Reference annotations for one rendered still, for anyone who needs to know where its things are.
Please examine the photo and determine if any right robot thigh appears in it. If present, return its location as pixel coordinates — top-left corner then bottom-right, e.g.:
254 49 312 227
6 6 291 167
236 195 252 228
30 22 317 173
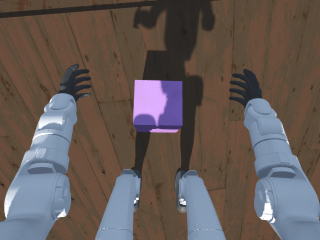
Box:
179 175 226 240

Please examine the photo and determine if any robot right forearm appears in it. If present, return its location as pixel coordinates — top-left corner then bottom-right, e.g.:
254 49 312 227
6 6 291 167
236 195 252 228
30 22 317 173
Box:
244 98 320 219

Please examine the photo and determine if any robot left hand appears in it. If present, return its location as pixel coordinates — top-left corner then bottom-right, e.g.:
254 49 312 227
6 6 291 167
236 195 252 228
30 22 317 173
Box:
58 64 91 102

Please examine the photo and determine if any robot left forearm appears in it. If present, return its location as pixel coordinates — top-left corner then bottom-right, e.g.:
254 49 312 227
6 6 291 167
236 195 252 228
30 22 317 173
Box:
4 93 78 218

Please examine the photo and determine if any left robot upper arm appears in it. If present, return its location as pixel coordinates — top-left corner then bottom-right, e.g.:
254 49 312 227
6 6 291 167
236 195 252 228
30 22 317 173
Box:
0 172 71 240

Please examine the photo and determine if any carton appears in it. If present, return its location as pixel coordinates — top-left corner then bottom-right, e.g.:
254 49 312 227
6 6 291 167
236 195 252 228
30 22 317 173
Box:
133 80 183 133

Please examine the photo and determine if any robot right hand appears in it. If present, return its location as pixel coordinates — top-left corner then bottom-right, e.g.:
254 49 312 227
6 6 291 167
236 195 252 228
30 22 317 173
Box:
229 69 262 108

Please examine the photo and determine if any right robot upper arm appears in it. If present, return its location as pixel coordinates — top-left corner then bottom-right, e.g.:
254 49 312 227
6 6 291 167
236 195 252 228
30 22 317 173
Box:
254 177 320 240

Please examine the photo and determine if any right robot shin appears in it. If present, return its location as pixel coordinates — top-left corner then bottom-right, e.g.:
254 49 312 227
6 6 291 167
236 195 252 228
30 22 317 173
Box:
179 170 204 205

